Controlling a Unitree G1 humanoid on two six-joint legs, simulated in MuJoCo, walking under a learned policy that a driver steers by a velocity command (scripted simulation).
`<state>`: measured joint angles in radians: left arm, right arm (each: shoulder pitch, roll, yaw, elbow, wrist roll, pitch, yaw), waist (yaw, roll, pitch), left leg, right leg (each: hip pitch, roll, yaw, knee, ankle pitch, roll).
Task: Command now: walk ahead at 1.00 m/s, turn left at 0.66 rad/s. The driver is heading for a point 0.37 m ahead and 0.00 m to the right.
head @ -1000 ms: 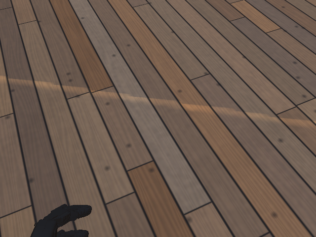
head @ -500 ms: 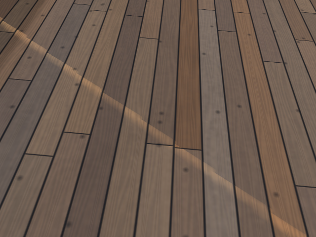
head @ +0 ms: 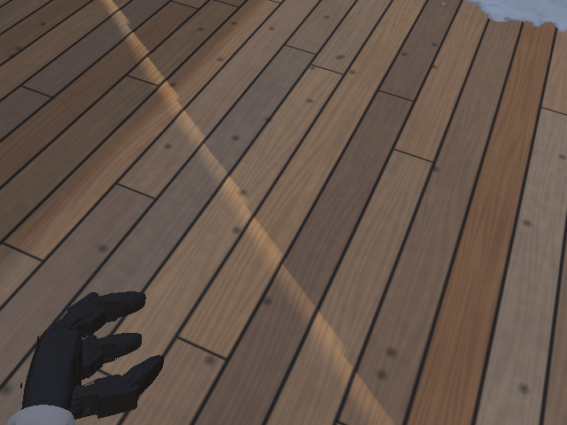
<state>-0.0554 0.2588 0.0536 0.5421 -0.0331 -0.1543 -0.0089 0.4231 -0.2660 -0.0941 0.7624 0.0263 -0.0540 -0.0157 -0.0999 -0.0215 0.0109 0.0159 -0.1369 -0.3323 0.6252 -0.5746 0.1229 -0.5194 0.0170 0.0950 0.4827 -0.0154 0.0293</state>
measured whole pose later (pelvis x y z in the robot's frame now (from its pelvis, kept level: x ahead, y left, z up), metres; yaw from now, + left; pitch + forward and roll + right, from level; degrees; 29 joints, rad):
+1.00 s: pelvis +0.46 +0.01 +0.03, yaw +7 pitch +0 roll +0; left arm 0.22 0.23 0.01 0.85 0.02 -0.02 0.03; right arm 0.19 -0.22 -0.03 0.89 -0.02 -0.01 -0.01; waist -0.01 0.00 0.01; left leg -0.30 -0.04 -0.01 0.52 -0.21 0.03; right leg -0.26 -0.03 0.02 0.54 -0.28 0.03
